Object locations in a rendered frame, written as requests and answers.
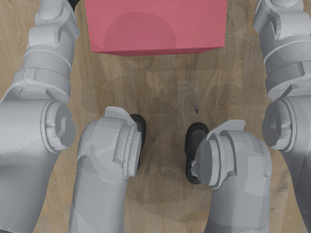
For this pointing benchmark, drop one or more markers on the right robot forearm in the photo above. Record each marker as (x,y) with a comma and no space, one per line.
(285,43)

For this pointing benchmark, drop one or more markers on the left robot forearm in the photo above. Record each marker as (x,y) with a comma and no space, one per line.
(48,58)

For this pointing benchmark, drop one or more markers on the robot right thigh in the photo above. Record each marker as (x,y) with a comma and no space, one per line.
(231,164)

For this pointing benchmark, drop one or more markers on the left robot upper arm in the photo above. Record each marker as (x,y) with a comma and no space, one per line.
(33,133)

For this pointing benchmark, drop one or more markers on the left robot hand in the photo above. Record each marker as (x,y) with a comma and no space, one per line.
(73,3)

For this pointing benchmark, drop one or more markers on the right robot foot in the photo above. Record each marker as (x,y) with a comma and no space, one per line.
(195,134)

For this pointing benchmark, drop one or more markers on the carton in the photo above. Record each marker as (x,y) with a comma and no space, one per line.
(155,27)

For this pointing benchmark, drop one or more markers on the right robot upper arm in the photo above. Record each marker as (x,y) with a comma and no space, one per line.
(287,128)

